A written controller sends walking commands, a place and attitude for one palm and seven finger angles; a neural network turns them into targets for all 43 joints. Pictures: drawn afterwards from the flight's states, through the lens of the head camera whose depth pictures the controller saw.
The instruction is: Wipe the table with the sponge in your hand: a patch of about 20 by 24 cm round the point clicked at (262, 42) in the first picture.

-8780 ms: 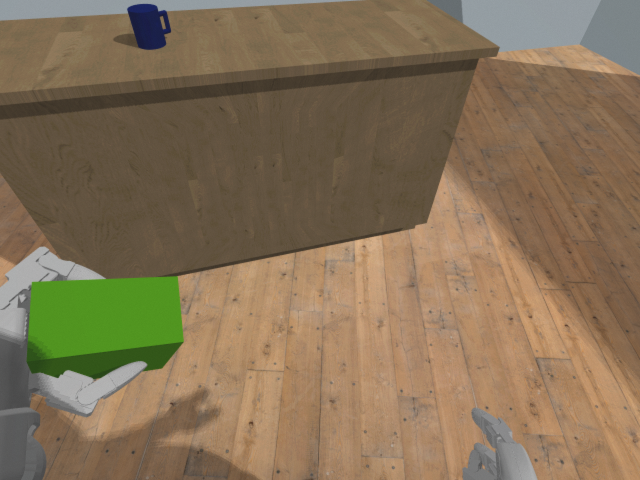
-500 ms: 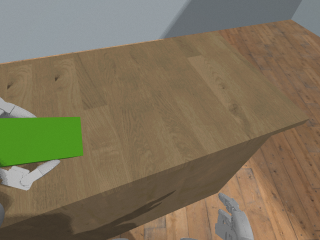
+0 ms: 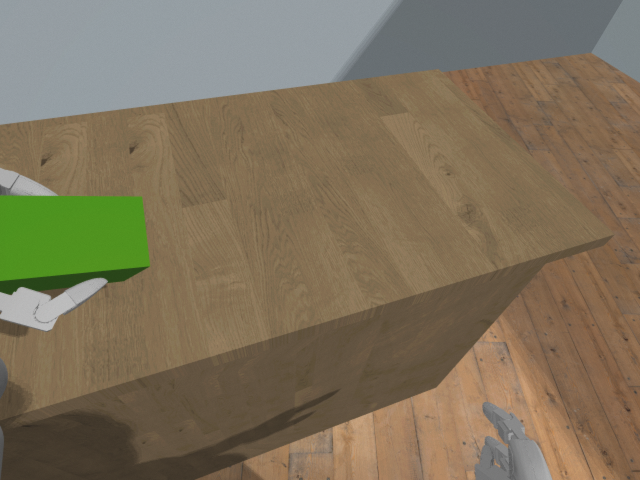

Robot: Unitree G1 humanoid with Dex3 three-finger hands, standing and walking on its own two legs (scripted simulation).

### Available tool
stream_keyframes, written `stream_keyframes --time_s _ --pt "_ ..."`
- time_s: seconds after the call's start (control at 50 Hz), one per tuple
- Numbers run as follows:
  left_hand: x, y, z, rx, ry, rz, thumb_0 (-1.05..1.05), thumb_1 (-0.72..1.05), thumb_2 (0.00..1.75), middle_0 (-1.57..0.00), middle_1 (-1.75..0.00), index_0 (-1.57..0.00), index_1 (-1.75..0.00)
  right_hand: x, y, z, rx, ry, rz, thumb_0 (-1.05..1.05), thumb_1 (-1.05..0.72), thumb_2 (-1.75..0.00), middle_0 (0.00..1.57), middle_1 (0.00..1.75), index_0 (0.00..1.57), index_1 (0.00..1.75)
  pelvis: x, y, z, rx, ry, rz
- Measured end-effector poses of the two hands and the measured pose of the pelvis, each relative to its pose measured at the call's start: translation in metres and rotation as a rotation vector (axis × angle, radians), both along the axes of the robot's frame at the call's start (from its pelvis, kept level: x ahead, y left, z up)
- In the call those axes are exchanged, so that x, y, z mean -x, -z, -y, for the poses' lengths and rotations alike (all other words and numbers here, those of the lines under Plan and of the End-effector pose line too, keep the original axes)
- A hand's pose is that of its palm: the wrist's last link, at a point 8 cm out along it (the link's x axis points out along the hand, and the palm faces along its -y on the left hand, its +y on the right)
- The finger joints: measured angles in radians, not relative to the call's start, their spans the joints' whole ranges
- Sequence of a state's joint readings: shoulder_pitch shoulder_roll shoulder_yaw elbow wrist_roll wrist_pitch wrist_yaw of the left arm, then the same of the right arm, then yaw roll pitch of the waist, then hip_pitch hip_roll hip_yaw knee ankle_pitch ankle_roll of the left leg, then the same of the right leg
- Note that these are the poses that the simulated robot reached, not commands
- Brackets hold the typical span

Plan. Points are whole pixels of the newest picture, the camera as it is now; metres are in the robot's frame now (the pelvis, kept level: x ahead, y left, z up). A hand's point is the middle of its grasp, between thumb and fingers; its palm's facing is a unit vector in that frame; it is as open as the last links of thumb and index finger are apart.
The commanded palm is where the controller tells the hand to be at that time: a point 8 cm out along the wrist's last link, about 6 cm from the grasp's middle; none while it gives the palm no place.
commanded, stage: come to a stop and stand still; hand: left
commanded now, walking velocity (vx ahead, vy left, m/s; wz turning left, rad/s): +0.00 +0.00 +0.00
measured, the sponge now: (87, 246) +0.26 +0.26 +0.18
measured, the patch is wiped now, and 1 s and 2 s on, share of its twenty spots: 0.00 0.00 0.00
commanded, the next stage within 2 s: look again from close up in 1.46 s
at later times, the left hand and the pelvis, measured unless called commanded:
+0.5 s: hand (62, 269) +0.25 +0.29 +0.16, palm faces +0.40 -0.86 -0.33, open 10.3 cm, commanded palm +0.19 +0.32 +0.18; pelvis +0.03 +0.04 +0.01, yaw -1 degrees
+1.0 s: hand (79, 266) +0.26 +0.27 +0.16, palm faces +0.39 -0.84 -0.37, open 10.3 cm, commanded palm +0.20 +0.31 +0.18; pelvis +0.04 +0.03 +0.01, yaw +0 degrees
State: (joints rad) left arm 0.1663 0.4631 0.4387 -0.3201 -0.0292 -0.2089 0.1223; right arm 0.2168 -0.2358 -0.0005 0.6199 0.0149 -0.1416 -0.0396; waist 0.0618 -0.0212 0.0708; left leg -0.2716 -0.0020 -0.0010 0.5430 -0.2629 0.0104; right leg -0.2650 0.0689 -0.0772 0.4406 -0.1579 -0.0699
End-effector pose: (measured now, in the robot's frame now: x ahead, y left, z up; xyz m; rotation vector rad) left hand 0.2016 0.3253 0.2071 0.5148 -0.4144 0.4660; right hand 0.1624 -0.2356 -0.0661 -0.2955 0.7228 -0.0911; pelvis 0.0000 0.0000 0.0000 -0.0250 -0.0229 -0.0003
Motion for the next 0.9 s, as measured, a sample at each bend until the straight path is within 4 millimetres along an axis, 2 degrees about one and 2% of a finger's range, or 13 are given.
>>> stream_keyframes --time_s 0.04,0.12,0.16,0.2,0.26,0.32,0.38,0.54,0.66,0.76,0.9 --pt "-0.003 0.004 0.002 0.040 0.031 0.000 -0.01 -0.50 1.00 -0.69 -1.35 -0.73 -1.35 0.005 -0.003 -0.007 -0.024 0.016 0.022 0.01 -0.90 -0.90 0.20 0.30 0.20 0.29 0.003 -0.002 -0.009 -0.006 0.021 0.008" --pt "0.000 0.027 0.027 0.083 0.170 -0.120 -0.01 -0.50 1.00 -0.69 -1.35 -0.72 -1.35 0.015 -0.006 -0.025 -0.067 0.055 0.061 0.01 -0.90 -0.90 0.20 0.30 0.20 0.29 0.001 -0.004 -0.028 -0.017 0.049 0.009" --pt "0.004 0.037 0.032 0.067 0.218 -0.182 -0.01 -0.50 1.00 -0.69 -1.35 -0.72 -1.35 0.018 -0.005 -0.034 -0.080 0.066 0.062 0.01 -0.90 -0.90 0.20 0.30 0.20 0.29 0.000 -0.003 -0.033 -0.022 0.051 0.011" --pt "0.008 0.038 0.028 0.060 0.228 -0.188 -0.01 -0.50 1.00 -0.69 -1.35 -0.72 -1.35 0.020 -0.003 -0.044 -0.087 0.063 0.051 0.01 -0.90 -0.90 0.20 0.30 0.20 0.29 -0.001 -0.003 -0.035 -0.026 0.043 0.017" --pt "0.011 0.029 0.010 0.024 0.178 -0.144 -0.01 -0.50 1.00 -0.69 -1.35 -0.73 -1.35 0.018 -0.001 -0.055 -0.088 0.036 0.029 0.01 -0.90 -0.90 0.20 0.30 0.20 0.29 -0.003 -0.002 -0.037 -0.022 0.031 0.024" --pt "0.012 0.020 -0.010 0.012 0.096 -0.094 -0.01 -0.50 1.00 -0.69 -1.35 -0.73 -1.35 0.012 0.001 -0.063 -0.093 0.002 0.019 0.01 -0.90 -0.90 0.20 0.30 0.20 0.29 -0.007 -0.002 -0.039 -0.014 0.022 0.023" --pt "0.010 0.020 -0.018 0.044 0.047 -0.075 -0.01 -0.50 1.00 -0.69 -1.35 -0.73 -1.35 0.001 0.001 -0.067 -0.097 -0.025 0.024 0.01 -0.90 -0.89 0.20 0.30 0.21 0.30 -0.013 -0.003 -0.042 -0.009 0.021 0.019" --pt "-0.016 0.043 0.001 0.133 0.112 -0.144 -0.01 -0.50 1.00 -0.69 -1.35 -0.73 -1.35 -0.033 -0.008 -0.066 -0.075 -0.044 0.054 0.01 -0.90 -0.89 0.21 0.30 0.21 0.30 -0.029 -0.005 -0.044 -0.004 0.019 0.001" --pt "-0.031 0.030 0.004 0.065 0.149 -0.125 -0.01 -0.50 1.00 -0.69 -1.35 -0.73 -1.35 -0.054 -0.017 -0.058 -0.051 -0.027 0.079 0.01 -0.90 -0.89 0.20 0.30 0.21 0.30 -0.037 -0.005 -0.040 -0.003 0.013 -0.011" --pt "-0.029 0.020 0.006 0.018 0.151 -0.132 -0.01 -0.50 1.00 -0.69 -1.35 -0.73 -1.35 -0.062 -0.017 -0.050 -0.050 -0.010 0.076 0.01 -0.90 -0.90 0.20 0.30 0.20 0.29 -0.043 -0.005 -0.037 -0.002 0.008 -0.018" --pt "-0.018 0.034 0.007 0.068 0.101 -0.205 -0.01 -0.50 1.00 -0.69 -1.35 -0.73 -1.35 -0.057 -0.009 -0.043 -0.052 0.001 0.030 0.01 -0.90 -0.90 0.20 0.30 0.20 0.29 -0.043 -0.005 -0.031 -0.002 0.000 -0.018"
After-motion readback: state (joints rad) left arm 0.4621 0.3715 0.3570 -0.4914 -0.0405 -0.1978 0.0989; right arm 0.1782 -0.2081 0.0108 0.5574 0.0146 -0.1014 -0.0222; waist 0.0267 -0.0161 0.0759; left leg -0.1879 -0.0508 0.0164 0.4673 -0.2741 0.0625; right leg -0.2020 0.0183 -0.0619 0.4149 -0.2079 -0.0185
